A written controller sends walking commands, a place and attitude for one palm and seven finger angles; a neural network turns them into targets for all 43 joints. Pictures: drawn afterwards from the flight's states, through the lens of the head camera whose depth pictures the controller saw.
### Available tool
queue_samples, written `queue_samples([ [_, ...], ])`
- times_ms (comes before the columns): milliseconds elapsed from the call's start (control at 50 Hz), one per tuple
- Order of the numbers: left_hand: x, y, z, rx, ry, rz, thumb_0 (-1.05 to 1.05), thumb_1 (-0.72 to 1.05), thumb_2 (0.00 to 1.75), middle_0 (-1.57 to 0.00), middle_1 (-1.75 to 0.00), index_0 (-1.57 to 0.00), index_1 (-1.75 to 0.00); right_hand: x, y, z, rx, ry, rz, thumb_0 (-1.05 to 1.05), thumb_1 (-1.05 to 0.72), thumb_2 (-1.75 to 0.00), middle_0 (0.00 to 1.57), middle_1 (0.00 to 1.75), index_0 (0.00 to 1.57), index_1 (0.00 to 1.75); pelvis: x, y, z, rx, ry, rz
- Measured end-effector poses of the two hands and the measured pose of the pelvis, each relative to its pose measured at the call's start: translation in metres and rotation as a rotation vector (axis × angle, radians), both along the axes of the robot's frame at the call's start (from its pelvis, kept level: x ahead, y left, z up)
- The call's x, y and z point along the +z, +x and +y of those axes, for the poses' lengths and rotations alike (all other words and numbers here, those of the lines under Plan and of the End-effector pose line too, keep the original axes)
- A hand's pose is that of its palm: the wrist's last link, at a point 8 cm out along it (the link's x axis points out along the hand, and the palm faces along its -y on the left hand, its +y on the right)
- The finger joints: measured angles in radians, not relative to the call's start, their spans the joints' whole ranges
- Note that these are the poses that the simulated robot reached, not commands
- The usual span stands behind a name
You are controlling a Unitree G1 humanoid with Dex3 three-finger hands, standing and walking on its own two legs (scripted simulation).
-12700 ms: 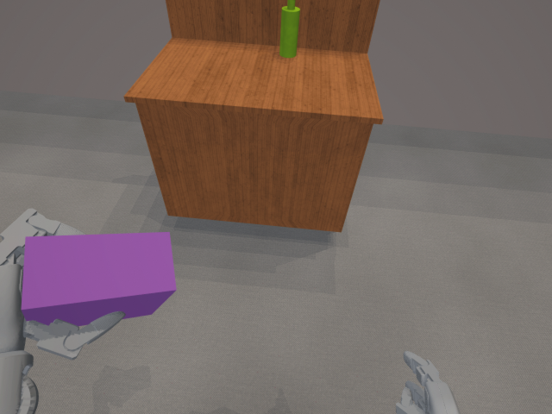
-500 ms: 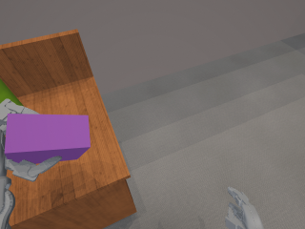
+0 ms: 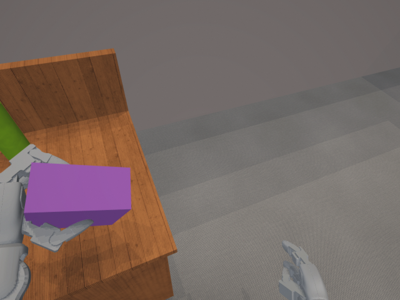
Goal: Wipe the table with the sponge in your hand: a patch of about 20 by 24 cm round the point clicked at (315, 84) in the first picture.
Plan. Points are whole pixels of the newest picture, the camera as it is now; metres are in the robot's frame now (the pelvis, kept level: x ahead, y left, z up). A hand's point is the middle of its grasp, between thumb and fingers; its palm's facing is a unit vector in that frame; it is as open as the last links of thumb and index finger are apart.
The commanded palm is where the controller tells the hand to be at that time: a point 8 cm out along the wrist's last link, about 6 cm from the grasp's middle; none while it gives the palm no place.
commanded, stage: come to a stop and stand still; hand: left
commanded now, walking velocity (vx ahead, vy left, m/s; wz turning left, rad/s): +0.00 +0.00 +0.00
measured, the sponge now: (93, 199) +0.24 +0.20 +0.12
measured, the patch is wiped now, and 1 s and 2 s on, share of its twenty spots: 0.00 0.00 0.00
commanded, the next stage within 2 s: look again from close up in 0.32 s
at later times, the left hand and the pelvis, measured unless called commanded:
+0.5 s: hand (39, 205) +0.21 +0.26 +0.14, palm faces +0.40 -0.85 -0.34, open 10.7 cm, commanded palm +0.15 +0.29 +0.17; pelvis +0.00 +0.01 +0.00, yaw +1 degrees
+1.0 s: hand (47, 212) +0.20 +0.24 +0.15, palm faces +0.38 -0.85 -0.38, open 10.7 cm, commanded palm +0.14 +0.28 +0.17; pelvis -0.02 +0.00 +0.00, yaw +1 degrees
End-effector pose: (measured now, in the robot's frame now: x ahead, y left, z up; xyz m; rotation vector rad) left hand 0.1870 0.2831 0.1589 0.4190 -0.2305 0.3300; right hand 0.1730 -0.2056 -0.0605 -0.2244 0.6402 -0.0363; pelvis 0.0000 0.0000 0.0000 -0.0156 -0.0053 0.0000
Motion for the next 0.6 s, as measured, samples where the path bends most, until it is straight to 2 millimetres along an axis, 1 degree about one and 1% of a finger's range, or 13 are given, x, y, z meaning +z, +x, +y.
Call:
queue_samples([
  [60, -0.007, 0.005, 0.007, 0.005, -0.003, 0.035, -0.01, -0.55, 1.02, -0.64, -1.36, -0.68, -1.34, 0.003, 0.009, 0.006, 0.007, -0.007, -0.004, 0.01, -0.91, -0.90, 0.20, 0.30, 0.20, 0.30, 0.000, 0.004, 0.003, 0.003, 0.000, 0.000],
  [100, -0.007, 0.006, 0.012, 0.010, 0.000, 0.035, -0.01, -0.55, 1.02, -0.64, -1.36, -0.68, -1.34, 0.005, 0.013, 0.009, 0.014, -0.016, -0.003, 0.01, -0.91, -0.90, 0.20, 0.30, 0.20, 0.30, -0.001, 0.005, 0.004, 0.005, -0.001, -0.001],
  [200, 0.007, 0.001, 0.016, 0.009, 0.022, -0.028, -0.01, -0.55, 1.02, -0.64, -1.36, -0.68, -1.34, 0.006, 0.019, 0.011, 0.027, -0.037, 0.006, 0.01, -0.91, -0.90, 0.20, 0.30, 0.20, 0.30, -0.002, 0.007, 0.009, 0.010, -0.003, -0.007],
  [280, 0.016, -0.004, 0.018, 0.010, 0.032, -0.068, -0.01, -0.55, 1.02, -0.64, -1.36, -0.68, -1.34, 0.005, 0.018, 0.011, 0.021, -0.040, 0.011, 0.01, -0.91, -0.90, 0.20, 0.30, 0.20, 0.30, -0.002, 0.007, 0.011, 0.012, -0.004, -0.012],
  [320, 0.016, -0.006, 0.019, 0.018, 0.029, -0.066, -0.01, -0.55, 1.02, -0.64, -1.36, -0.68, -1.34, 0.004, 0.016, 0.010, 0.013, -0.036, 0.013, 0.01, -0.91, -0.90, 0.20, 0.30, 0.20, 0.30, -0.002, 0.007, 0.012, 0.011, -0.005, -0.015],
  [400, 0.007, -0.009, 0.022, 0.041, 0.004, -0.027, -0.01, -0.55, 1.02, -0.64, -1.36, -0.68, -1.34, 0.003, 0.008, 0.008, -0.005, -0.029, 0.019, 0.01, -0.91, -0.90, 0.20, 0.30, 0.20, 0.30, -0.001, 0.003, 0.012, 0.011, -0.004, -0.020],
  [500, -0.002, -0.016, 0.019, 0.052, -0.024, 0.010, -0.01, -0.55, 1.02, -0.64, -1.36, -0.68, -1.34, 0.000, -0.006, 0.004, -0.019, -0.031, 0.035, 0.01, -0.91, -0.90, 0.20, 0.30, 0.20, 0.30, 0.000, -0.003, 0.010, 0.014, -0.004, -0.026],
  [600, 0.002, -0.023, 0.012, 0.043, -0.016, -0.006, -0.01, -0.55, 1.02, -0.64, -1.36, -0.68, -1.33, -0.003, -0.018, -0.001, -0.027, -0.039, 0.053, 0.01, -0.91, -0.90, 0.20, 0.30, 0.20, 0.30, 0.000, -0.008, 0.007, 0.017, -0.005, -0.029],
])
